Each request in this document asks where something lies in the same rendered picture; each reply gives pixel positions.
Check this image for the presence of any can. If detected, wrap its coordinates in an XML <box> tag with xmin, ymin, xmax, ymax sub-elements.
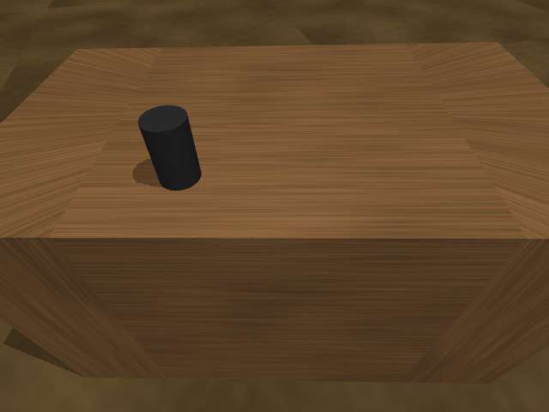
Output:
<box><xmin>138</xmin><ymin>105</ymin><xmax>202</xmax><ymax>191</ymax></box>

